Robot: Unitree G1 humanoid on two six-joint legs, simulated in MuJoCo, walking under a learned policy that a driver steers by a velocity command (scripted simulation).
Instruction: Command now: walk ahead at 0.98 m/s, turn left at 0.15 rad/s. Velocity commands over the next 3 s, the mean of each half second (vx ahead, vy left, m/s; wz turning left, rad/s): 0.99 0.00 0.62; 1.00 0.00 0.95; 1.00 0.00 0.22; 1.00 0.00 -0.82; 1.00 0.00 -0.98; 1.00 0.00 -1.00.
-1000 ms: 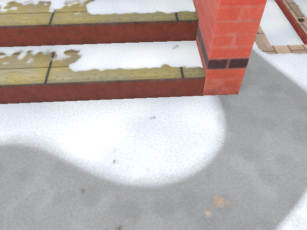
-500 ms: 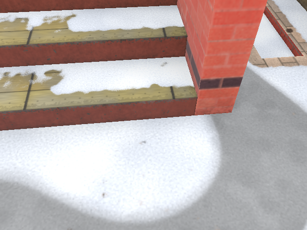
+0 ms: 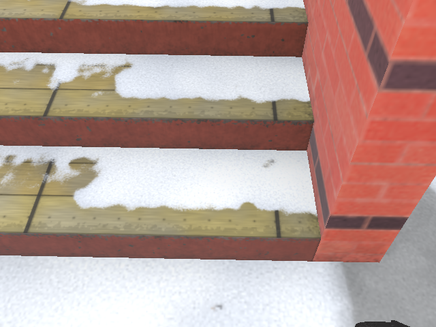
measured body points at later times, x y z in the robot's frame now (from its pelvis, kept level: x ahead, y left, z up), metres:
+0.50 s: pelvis +0.48 +0.05 +0.01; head +0.52 +0.06 +0.46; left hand +0.68 +0.31 -0.05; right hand +0.52 -0.23 -0.12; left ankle +0.34 +0.06 -0.72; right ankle +0.57 -0.10 -0.69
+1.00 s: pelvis +0.86 +0.24 +0.09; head +0.89 +0.23 +0.54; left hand +0.86 +0.53 +0.05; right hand +1.14 +0.14 -0.04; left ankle +0.85 +0.25 -0.59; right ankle +0.94 +0.09 -0.34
